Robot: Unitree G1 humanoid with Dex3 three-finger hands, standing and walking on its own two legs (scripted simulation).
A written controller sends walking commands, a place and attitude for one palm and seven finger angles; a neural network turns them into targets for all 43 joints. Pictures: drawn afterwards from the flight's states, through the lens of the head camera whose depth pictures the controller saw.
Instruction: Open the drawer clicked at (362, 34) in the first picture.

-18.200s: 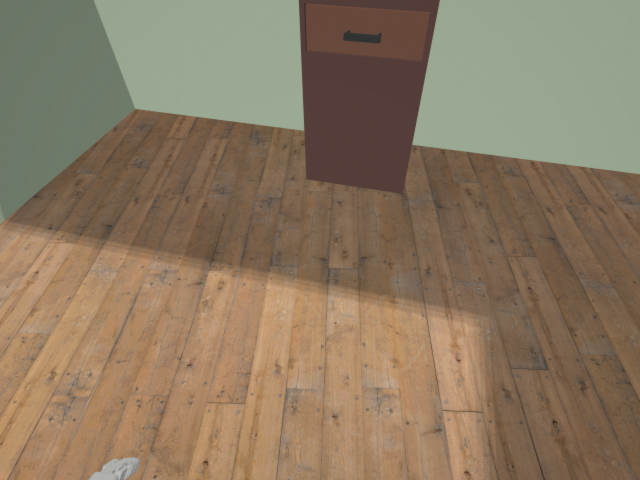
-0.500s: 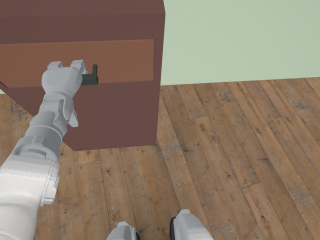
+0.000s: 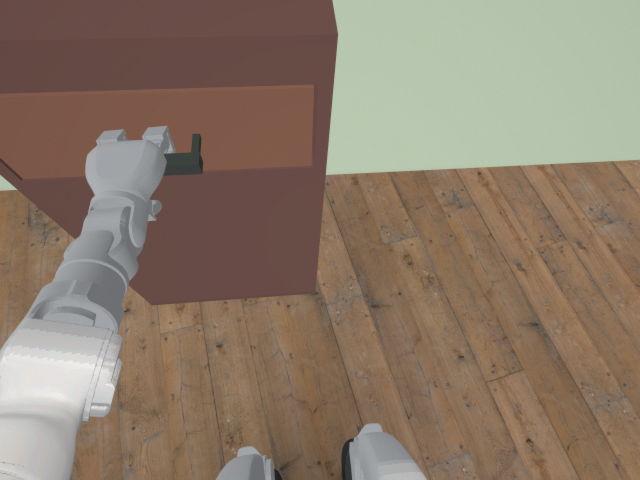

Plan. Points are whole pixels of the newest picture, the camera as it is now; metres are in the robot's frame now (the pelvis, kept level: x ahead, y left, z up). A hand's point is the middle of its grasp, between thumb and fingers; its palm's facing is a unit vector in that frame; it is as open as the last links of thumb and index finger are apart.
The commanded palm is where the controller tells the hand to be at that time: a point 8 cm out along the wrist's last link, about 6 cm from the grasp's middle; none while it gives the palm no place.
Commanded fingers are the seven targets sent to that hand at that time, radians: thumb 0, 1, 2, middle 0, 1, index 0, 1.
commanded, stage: close the thumb around the handle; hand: left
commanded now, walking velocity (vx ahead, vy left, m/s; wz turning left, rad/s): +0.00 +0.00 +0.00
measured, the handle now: (152, 153) +0.55 +0.19 +0.01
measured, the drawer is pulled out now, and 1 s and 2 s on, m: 0.00 0.04 0.17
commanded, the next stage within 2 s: pull the drawer open in 0.26 s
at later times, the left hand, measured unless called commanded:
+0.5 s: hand (144, 193) +0.50 +0.20 -0.01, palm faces -0.07 -0.03 -1.00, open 5.4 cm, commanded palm +0.47 +0.21 +0.04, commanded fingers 0.00 0.90 0.90 -0.40 -1.35 -0.40 -1.35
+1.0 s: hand (141, 222) +0.45 +0.20 -0.01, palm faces -0.04 -0.05 -1.00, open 5.4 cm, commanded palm +0.41 +0.21 +0.04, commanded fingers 0.00 0.90 0.90 -0.40 -1.35 -0.40 -1.35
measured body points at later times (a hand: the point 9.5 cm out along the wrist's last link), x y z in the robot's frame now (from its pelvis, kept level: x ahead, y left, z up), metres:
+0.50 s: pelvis +0.00 +0.01 +0.00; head +0.13 +0.01 +0.43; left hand +0.50 +0.20 +0.05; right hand -0.01 -0.26 -0.13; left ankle -0.02 +0.10 -0.68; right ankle +0.02 -0.12 -0.68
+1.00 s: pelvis +0.03 +0.01 +0.02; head +0.13 +0.01 +0.45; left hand +0.45 +0.20 +0.04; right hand +0.08 -0.26 -0.12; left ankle -0.02 +0.10 -0.68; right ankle +0.02 -0.12 -0.68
